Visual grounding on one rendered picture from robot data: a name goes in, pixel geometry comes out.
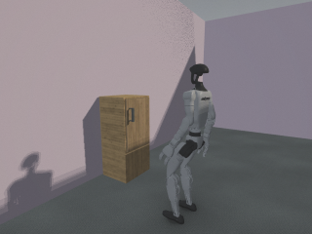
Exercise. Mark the right robot forearm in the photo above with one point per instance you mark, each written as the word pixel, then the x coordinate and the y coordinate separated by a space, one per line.
pixel 208 129

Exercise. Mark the humanoid robot head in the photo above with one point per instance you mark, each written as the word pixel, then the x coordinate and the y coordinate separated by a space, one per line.
pixel 198 69

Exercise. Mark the right robot upper arm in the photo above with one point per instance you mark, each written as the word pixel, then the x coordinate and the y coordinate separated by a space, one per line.
pixel 211 111

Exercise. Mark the left robot upper arm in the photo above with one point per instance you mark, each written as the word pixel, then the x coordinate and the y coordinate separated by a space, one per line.
pixel 188 98

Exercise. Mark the right robot hand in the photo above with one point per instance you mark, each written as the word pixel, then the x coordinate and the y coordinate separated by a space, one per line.
pixel 207 145

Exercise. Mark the cupboard door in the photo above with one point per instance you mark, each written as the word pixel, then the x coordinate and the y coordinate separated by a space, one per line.
pixel 137 132

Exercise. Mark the left robot hand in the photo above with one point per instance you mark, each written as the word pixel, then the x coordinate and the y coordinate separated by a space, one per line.
pixel 169 152

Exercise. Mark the left robot forearm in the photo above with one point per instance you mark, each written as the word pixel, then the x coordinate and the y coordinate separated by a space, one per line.
pixel 183 129

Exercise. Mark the right robot shin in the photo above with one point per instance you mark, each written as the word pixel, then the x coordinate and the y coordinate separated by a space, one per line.
pixel 187 186

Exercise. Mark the handle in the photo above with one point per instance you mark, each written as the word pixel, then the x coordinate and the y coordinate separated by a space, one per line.
pixel 133 115

